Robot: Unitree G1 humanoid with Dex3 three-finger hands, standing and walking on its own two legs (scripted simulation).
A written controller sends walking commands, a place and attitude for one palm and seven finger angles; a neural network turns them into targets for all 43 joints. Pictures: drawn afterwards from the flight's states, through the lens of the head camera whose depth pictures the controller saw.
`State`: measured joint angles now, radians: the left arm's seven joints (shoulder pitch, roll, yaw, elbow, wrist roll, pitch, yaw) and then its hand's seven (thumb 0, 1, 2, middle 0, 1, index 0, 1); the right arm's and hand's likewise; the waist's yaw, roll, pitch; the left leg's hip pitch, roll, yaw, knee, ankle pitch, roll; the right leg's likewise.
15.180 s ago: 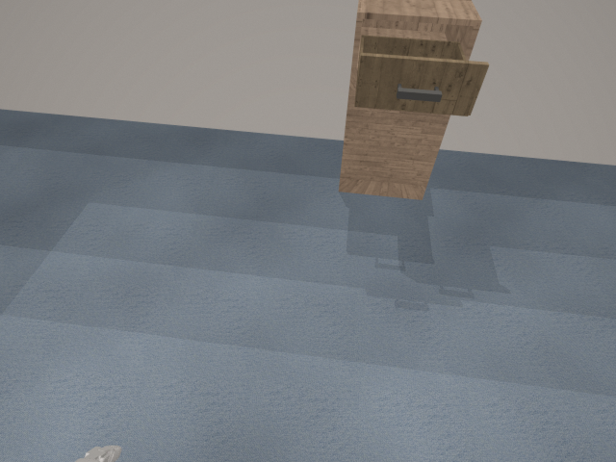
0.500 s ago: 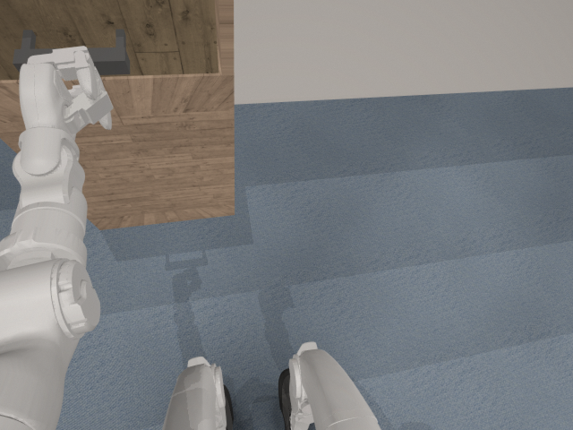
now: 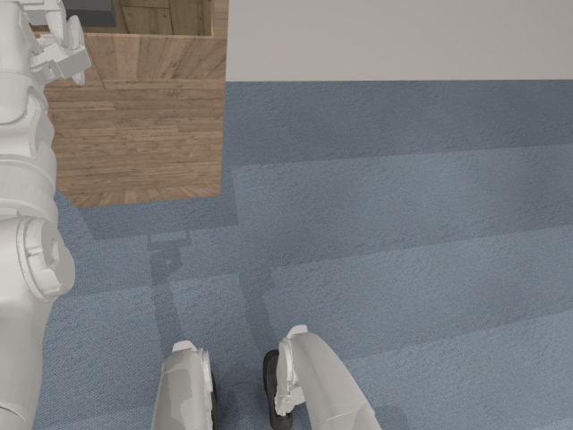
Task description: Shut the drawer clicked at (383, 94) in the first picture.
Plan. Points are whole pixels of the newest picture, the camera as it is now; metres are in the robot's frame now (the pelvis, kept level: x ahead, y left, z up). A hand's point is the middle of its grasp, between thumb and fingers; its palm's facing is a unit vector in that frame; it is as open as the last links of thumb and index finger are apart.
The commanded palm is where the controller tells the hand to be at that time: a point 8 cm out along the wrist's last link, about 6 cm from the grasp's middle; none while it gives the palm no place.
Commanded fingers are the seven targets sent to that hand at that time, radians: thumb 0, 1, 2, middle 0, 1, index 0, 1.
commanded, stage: pull the fist back off the drawer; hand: left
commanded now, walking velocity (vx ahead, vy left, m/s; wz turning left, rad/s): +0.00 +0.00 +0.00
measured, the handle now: out of the picture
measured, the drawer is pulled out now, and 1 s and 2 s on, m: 0.00 0.00 0.00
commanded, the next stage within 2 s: draw the hand back to the body in 0.52 s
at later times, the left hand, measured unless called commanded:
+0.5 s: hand (92, 64) +0.56 +0.17 +0.07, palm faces +0.06 -1.00 -0.04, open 3.3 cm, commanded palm +0.52 +0.21 +0.07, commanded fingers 0.00 0.90 0.90 -1.40 -1.60 -1.40 -1.60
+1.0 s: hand (27, 106) +0.44 +0.19 +0.14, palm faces +0.08 -1.00 -0.05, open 3.3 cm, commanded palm +0.40 +0.24 +0.15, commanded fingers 0.00 0.90 0.90 -1.40 -1.60 -1.40 -1.60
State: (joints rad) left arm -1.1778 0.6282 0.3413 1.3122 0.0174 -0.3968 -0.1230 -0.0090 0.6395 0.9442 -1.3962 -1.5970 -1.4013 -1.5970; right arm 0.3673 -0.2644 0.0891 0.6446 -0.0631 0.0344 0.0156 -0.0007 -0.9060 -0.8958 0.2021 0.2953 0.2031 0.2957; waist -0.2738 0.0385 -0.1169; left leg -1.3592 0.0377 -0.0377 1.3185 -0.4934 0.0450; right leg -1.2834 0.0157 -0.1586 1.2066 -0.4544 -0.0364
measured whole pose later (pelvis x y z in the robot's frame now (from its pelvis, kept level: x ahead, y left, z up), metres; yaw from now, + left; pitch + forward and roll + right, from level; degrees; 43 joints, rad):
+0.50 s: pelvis +0.03 +0.00 +0.03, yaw -1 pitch +28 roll -4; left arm -0.84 0.45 0.38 1.06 -0.05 -0.43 -0.09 0.02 0.89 0.90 -1.40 -1.60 -1.40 -1.60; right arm 0.38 -0.24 0.05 0.60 -0.04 0.09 0.05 0.00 -0.91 -0.90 0.20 0.30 0.20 0.30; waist -0.20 0.04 -0.13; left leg -1.16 0.05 0.03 1.20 -0.52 0.05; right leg -1.13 0.03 -0.08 1.12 -0.47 -0.02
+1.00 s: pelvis +0.07 +0.00 +0.08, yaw +1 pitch +17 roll -2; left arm -0.23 0.28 0.22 0.44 -0.20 -0.34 -0.11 0.02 0.89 0.90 -1.40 -1.60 -1.40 -1.60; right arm 0.29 -0.24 0.02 0.56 0.03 0.06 0.01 0.00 -0.91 -0.90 0.20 0.30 0.20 0.30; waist -0.07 0.04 -0.13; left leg -0.73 0.02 0.03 0.92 -0.47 0.03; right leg -0.70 0.02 -0.08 0.85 -0.44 -0.02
